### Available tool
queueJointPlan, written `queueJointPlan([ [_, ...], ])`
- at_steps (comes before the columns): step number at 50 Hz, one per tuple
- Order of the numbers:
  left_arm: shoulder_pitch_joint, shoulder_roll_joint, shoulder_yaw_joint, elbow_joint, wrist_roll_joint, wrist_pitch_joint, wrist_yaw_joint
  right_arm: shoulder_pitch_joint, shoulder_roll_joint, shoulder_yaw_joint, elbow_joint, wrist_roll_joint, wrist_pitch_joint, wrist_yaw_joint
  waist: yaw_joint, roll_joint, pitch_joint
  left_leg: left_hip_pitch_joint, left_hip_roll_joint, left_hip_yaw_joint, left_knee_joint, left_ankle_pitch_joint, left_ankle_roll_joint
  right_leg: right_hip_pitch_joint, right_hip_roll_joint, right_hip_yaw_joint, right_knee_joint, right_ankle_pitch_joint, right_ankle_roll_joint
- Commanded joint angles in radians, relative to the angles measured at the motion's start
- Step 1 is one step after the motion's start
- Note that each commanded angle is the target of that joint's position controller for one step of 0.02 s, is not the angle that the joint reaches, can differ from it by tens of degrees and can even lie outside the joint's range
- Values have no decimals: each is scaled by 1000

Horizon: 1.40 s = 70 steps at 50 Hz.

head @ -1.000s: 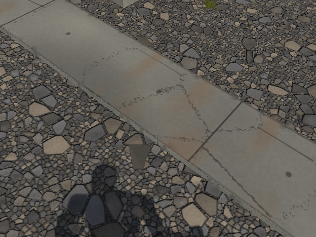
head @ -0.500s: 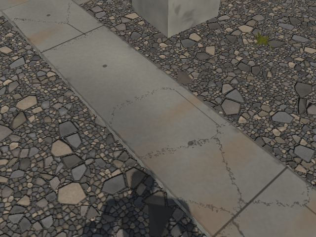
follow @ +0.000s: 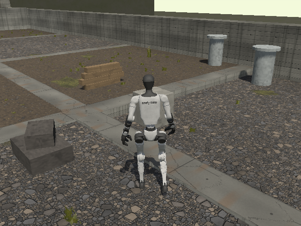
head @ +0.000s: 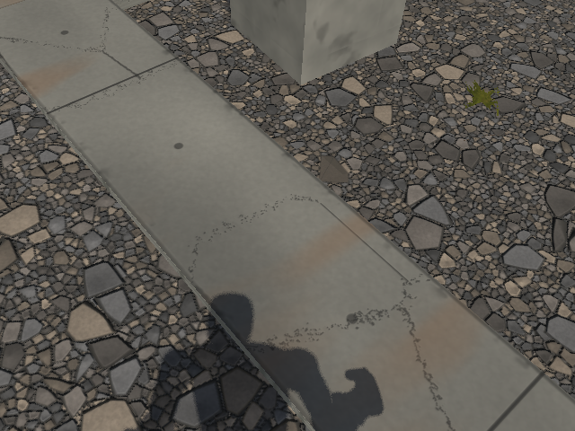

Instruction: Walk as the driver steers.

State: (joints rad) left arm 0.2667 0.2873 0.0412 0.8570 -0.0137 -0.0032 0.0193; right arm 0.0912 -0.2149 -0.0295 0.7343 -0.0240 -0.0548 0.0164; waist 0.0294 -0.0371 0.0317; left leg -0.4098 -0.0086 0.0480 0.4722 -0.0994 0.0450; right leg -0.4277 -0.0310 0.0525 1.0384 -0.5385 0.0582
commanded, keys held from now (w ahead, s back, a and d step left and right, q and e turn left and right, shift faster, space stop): e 0.26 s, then w+e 0.26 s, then e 0.14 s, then no key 0.06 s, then e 0.28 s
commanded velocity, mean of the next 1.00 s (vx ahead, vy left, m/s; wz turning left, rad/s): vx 0.15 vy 0.00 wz -0.49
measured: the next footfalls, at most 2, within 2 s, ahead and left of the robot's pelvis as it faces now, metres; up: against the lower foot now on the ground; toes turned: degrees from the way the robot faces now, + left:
right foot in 0.30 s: +0.05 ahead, -0.14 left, +0.00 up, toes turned -12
left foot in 0.76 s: +0.30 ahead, +0.02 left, +0.00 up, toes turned -26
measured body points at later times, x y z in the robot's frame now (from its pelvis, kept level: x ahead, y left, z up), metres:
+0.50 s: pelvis +0.05 -0.05 +0.02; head +0.06 -0.09 +0.47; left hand +0.16 +0.21 -0.08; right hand +0.14 -0.37 -0.10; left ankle +0.16 +0.10 -0.66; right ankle +0.01 -0.13 -0.73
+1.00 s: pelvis +0.21 -0.04 +0.02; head +0.23 -0.06 +0.47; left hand +0.46 +0.11 -0.09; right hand +0.20 -0.35 -0.08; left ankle +0.27 +0.03 -0.73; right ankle +0.11 -0.14 -0.65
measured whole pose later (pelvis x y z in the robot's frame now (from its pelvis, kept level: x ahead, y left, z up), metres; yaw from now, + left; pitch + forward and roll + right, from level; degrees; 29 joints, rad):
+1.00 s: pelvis +0.21 -0.04 +0.02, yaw -32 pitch +3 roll +0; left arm 0.22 0.27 0.05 0.70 0.06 -0.05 -0.06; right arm 0.16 -0.24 -0.06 0.74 -0.03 -0.10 -0.04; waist 0.00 -0.01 -0.01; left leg -0.21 -0.01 0.11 0.26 -0.11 0.06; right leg -0.50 -0.04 0.00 1.06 -0.43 0.07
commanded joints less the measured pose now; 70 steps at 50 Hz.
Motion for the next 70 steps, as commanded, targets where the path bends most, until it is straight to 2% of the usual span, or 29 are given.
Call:
queueJointPlan([
  [1,126,77,33,-32,5,39,28,-47,-163,-48,-43,-10,-3,-17,27,190,-129,56,262,-174,-224,164,197,28,-33,-21,24,90,23],
  [7,11,66,42,-98,7,49,21,-29,-184,-62,-3,8,21,-60,-12,156,-124,115,308,-114,-257,-18,206,-15,-66,-42,-92,176,-5],
  [14,79,79,60,-95,7,47,-17,-21,-207,-75,34,50,63,-58,27,128,-138,145,291,-13,-110,-112,104,214,12,-140,-488,284,-105],
  [15,122,110,72,-82,9,48,-14,8,-166,-68,48,53,67,-51,33,37,-102,42,229,52,31,-274,28,285,-21,-44,-611,297,-156],
  [16,157,206,93,-94,4,50,5,0,-90,-50,24,20,65,-36,9,-242,-68,-235,86,161,379,-506,-79,394,-262,322,-706,323,-269],
  [17,167,280,102,-121,22,23,-5,-108,-127,-63,-32,19,46,-35,50,-247,-42,-415,-10,-17,518,-537,-78,347,-355,594,-823,51,-410],
  [18,125,232,93,-133,39,-8,-9,-168,-176,-76,-43,40,29,-32,55,-151,-6,-457,32,-103,563,-418,-47,331,-324,576,-892,-142,-377],
  [19,67,203,84,-140,29,-30,-5,-143,-203,-89,-28,50,18,-32,13,-134,21,-467,54,-118,543,-292,-27,326,-297,516,-899,-148,-316],
  [21,34,154,67,-145,3,-41,6,-104,-197,-95,15,24,6,-38,-10,-107,4,-418,65,-120,492,-150,-39,335,-236,402,-892,-31,-254],
  [23,77,131,59,-139,9,-50,12,-108,-166,-92,28,22,-13,-28,-9,-75,-23,-375,46,-108,442,-35,-48,364,-196,331,-890,110,-242],
  [31,139,168,81,-135,2,-34,18,-190,-117,-66,6,29,-26,-14,26,-136,-5,-189,-15,-91,133,33,-100,314,-127,221,-757,600,-238],
  [35,102,169,84,-160,-6,-9,23,-139,-163,-72,10,34,-25,-2,11,-139,-52,-56,-33,-92,54,-9,-90,316,-141,294,-659,675,-219],
  [36,86,159,81,-167,-6,-7,26,-110,-175,-75,17,31,-28,0,0,-148,-64,-12,-33,-88,20,2,-79,328,-138,312,-626,677,-208],
  [37,59,149,54,-152,139,-53,-49,6,-125,-47,47,-5,-31,-14,-81,-25,-71,105,7,-77,34,148,-49,260,-197,361,-653,759,-236],
  [38,23,146,64,-154,112,-76,-76,61,-167,-61,55,20,-40,-26,-113,-11,-84,230,15,-76,-41,162,-11,231,-135,355,-562,803,-203],
  [39,65,60,38,-157,73,-89,-90,122,-232,-70,56,27,-45,-41,-115,101,-269,437,130,-153,-73,415,114,258,35,243,-335,710,-119],
  [40,254,-42,9,-183,80,-98,-90,204,-325,-77,26,10,-55,-51,-31,390,-499,866,442,-535,-52,806,467,-90,241,109,10,-133,-3],
  [41,153,79,40,-177,73,-99,-87,199,-276,-81,38,-39,-72,-48,-81,188,-306,736,488,-608,-133,566,423,-281,160,104,215,-217,-4],
  [42,58,130,60,-177,68,-80,-57,125,-242,-76,19,-19,-79,-45,-57,111,-152,517,414,-460,-177,352,307,-274,84,85,297,-108,-6],
  [44,80,117,62,-163,90,-61,-21,-39,-103,-28,-45,25,-71,-38,29,166,-108,269,313,-273,-257,272,218,-125,-8,76,189,33,-7],
  [45,41,75,44,-184,101,-62,-27,-47,-114,-32,-64,20,-62,-44,35,156,-106,209,291,-217,-277,320,220,-69,-17,36,203,44,-4],
  [47,48,37,24,-186,79,-53,-64,-56,-173,-60,-95,-5,-65,-62,24,104,-141,222,249,-111,-295,310,231,-37,-16,-28,124,98,10],
  [50,-3,43,15,-203,73,-38,-98,26,-226,-93,-101,-9,-69,-66,-24,120,-116,270,282,-67,-309,319,255,-46,-50,-61,-70,152,27],
  [55,-51,50,9,-196,88,-25,-80,196,-149,-83,-74,-23,-65,-49,-89,138,-42,469,400,-154,-406,-189,256,-241,-91,-26,-191,178,-66],
  [60,-140,7,-3,-208,83,-37,-88,235,-144,-76,-68,-45,-57,-56,-113,147,-22,529,378,-34,-444,-239,203,-263,-67,-80,-242,168,-105],
  [66,-107,6,4,-182,47,-79,-118,218,-200,-76,-41,-54,-25,-48,-45,148,8,437,380,130,-369,-95,161,-33,6,-148,-426,291,-168],
  [68,-31,83,47,-158,18,-102,-106,249,-210,-72,-32,-56,-30,-55,-4,125,-90,338,282,252,-158,247,127,255,106,-185,-466,360,-173],
  [69,66,117,66,-132,30,-101,-89,243,-218,-72,-24,-68,-37,-49,55,107,-142,229,220,300,30,376,76,440,103,-123,-515,406,-183],
  [70,247,153,82,-88,52,-96,-59,183,-172,-55,-49,-90,-47,-31,147,26,-211,-50,160,271,286,176,10,717,21,69,-545,434,-260],
])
